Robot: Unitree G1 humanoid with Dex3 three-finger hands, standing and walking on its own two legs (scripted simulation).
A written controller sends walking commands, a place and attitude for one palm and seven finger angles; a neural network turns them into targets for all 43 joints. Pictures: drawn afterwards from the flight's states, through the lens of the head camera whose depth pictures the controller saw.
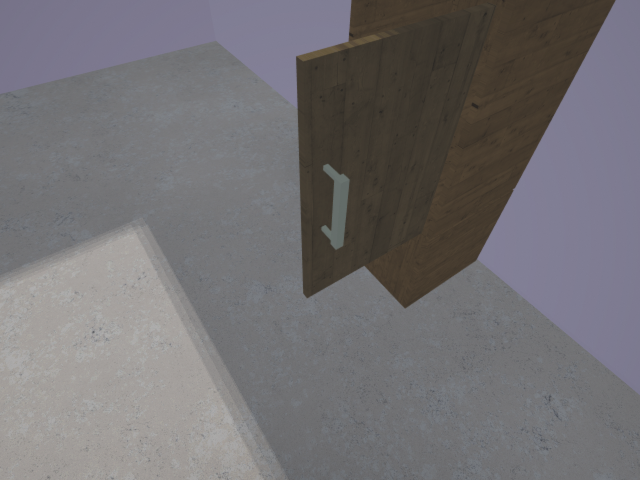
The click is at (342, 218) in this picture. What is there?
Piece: cupboard door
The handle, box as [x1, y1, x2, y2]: [321, 164, 349, 249]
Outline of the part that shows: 323,165 323,169 334,180 332,226 330,230 325,225 322,226 321,229 331,240 331,244 336,249 341,246 343,242 349,179 343,174 340,175 328,164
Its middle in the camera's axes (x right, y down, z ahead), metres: +0.02 -0.05 +0.73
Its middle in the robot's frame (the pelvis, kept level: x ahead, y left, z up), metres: +0.58 +0.01 -0.04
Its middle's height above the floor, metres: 0.74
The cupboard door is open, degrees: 89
